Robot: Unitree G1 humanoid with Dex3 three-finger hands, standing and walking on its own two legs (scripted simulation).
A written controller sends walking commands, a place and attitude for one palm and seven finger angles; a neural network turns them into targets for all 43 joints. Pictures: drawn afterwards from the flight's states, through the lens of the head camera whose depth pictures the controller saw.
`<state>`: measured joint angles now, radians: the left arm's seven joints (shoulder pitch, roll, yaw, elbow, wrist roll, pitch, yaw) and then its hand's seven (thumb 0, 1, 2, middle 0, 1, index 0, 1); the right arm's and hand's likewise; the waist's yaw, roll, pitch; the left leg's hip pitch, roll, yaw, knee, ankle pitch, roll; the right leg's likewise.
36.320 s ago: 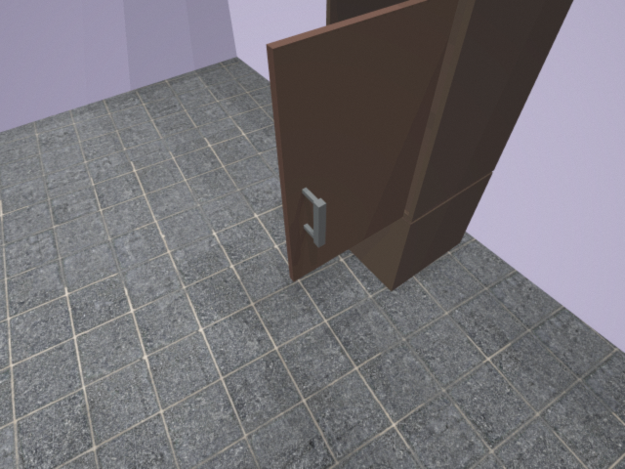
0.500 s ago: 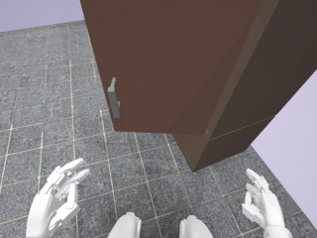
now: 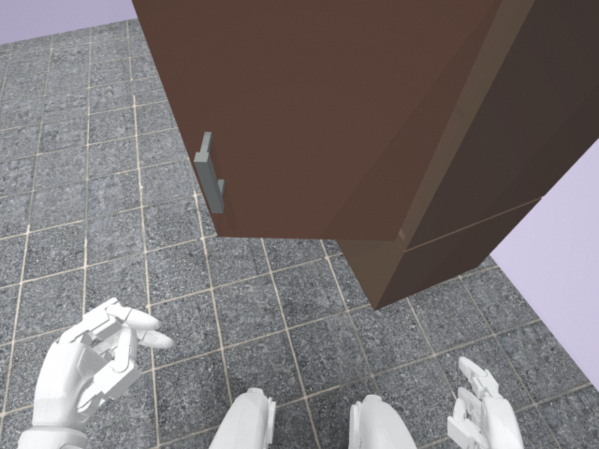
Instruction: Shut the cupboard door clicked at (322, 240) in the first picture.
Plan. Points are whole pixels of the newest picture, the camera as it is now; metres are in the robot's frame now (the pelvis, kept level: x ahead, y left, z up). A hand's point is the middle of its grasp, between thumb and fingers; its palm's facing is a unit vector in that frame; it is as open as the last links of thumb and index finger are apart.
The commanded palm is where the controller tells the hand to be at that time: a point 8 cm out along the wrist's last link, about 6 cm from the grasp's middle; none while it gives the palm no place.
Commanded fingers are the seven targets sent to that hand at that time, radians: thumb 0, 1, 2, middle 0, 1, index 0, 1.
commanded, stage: raise the hand and make a fist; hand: left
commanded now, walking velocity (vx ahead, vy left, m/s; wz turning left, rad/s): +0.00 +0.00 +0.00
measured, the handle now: (212, 175) +0.50 +0.18 +0.02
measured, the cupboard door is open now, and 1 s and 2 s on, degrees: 66 66 66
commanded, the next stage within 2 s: bring the fist close to the handle in 1.04 s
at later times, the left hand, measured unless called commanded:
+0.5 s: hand (124, 357) +0.21 +0.22 +0.05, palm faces +0.03 -1.00 -0.02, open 3.1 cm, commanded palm +0.19 +0.27 +0.05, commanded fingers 0.00 0.90 0.90 -1.30 -1.50 -1.30 -1.50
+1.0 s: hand (146, 342) +0.23 +0.20 +0.05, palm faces +0.03 -1.00 -0.02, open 3.1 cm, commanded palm +0.20 +0.25 +0.05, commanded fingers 0.00 0.90 0.90 -1.30 -1.50 -1.30 -1.50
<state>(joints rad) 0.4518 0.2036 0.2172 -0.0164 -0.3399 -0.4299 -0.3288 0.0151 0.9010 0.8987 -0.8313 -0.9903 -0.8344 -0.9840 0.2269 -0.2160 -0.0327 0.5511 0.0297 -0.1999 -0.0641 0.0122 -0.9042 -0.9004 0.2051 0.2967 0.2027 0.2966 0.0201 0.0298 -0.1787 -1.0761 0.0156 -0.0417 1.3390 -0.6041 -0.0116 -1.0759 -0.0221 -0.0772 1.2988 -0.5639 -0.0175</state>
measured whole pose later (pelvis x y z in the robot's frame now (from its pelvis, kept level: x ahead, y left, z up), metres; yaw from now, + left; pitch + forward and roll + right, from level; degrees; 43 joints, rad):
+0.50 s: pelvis +0.00 +0.03 +0.00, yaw +0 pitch +19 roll -4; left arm 0.42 0.22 0.14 -0.06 -0.26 -0.42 -0.22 0.02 0.90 0.90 -1.26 -1.45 -1.26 -1.45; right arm 0.20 -0.22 0.03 0.46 0.01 -0.16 -0.04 0.01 -0.90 -0.90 0.21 0.30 0.20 0.30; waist 0.01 0.02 -0.18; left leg -1.08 0.00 -0.04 1.35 -0.60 0.03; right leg -1.05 -0.03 -0.08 1.26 -0.54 0.02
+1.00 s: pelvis +0.00 +0.01 +0.00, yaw +0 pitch +20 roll -3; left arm 0.38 0.22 0.14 -0.02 -0.27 -0.43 -0.22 0.01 0.90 0.90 -1.30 -1.50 -1.30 -1.50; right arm 0.23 -0.24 0.00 0.48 0.01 -0.13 -0.04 0.01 -0.90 -0.90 0.20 0.30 0.20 0.30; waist 0.00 0.03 -0.19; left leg -1.07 0.01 -0.04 1.34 -0.61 0.00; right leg -1.06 -0.02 -0.08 1.28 -0.56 0.00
